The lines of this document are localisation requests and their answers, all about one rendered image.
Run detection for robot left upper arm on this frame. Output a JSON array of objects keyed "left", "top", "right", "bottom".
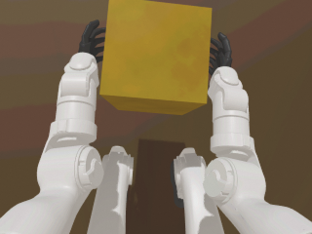
[{"left": 0, "top": 144, "right": 104, "bottom": 234}]

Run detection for robot right upper arm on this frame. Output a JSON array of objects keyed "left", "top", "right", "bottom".
[{"left": 203, "top": 157, "right": 312, "bottom": 234}]

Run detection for robot left shin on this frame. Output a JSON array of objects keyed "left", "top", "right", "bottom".
[{"left": 101, "top": 145, "right": 128, "bottom": 190}]

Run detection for right robot hand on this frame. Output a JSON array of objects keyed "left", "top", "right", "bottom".
[{"left": 209, "top": 32, "right": 233, "bottom": 78}]

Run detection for robot right forearm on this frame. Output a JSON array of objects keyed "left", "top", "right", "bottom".
[{"left": 208, "top": 66, "right": 262, "bottom": 171}]

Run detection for carton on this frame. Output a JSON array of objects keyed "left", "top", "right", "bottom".
[{"left": 99, "top": 0, "right": 213, "bottom": 115}]

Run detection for robot left forearm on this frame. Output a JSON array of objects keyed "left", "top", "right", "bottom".
[{"left": 37, "top": 52, "right": 99, "bottom": 184}]

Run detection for robot left thigh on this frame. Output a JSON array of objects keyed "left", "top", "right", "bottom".
[{"left": 87, "top": 151, "right": 134, "bottom": 234}]

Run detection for left robot hand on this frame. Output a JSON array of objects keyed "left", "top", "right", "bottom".
[{"left": 78, "top": 19, "right": 106, "bottom": 63}]

